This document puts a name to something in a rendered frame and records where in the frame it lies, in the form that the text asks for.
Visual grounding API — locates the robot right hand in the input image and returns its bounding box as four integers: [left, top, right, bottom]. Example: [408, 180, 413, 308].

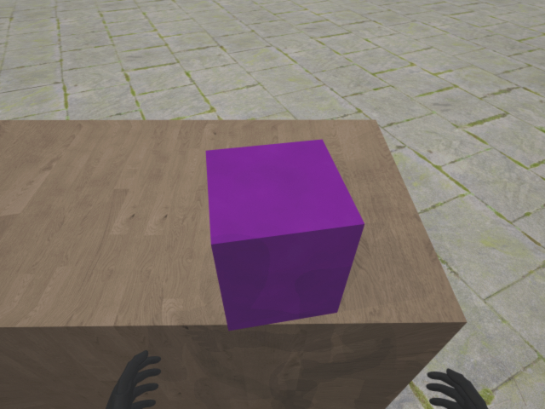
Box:
[427, 368, 489, 409]

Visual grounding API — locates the carton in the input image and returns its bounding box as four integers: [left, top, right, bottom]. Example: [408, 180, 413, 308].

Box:
[206, 140, 364, 331]

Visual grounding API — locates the pedestal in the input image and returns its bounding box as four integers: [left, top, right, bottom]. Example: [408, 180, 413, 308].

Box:
[0, 120, 467, 409]

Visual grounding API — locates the robot left hand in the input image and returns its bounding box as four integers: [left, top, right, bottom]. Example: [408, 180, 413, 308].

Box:
[106, 350, 161, 409]

